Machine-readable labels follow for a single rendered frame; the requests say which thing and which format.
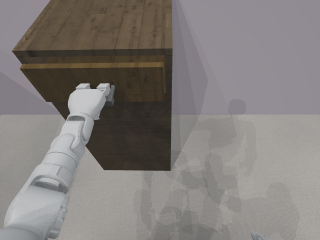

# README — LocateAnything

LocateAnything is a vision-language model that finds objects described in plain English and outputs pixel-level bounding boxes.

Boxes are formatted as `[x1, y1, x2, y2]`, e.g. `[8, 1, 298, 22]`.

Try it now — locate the left robot upper arm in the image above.
[0, 185, 70, 240]

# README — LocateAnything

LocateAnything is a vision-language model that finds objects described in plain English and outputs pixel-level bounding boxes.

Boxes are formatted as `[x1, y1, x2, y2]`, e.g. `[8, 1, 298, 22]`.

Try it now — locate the robot left forearm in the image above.
[3, 112, 94, 228]

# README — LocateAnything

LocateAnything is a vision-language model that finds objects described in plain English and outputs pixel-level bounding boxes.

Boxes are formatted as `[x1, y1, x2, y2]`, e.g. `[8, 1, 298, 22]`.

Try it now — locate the cabinet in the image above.
[12, 0, 173, 171]

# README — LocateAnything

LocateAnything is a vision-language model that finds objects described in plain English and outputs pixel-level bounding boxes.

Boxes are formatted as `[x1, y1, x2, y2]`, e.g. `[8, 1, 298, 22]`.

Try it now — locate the drawer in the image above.
[20, 55, 165, 102]

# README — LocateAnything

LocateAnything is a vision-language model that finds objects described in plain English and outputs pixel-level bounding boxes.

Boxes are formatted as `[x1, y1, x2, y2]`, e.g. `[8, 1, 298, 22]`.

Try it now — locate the left robot hand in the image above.
[68, 83, 111, 120]

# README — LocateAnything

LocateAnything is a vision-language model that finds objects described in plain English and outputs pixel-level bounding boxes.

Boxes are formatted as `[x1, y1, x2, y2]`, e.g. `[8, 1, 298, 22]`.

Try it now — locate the handle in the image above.
[104, 85, 116, 106]

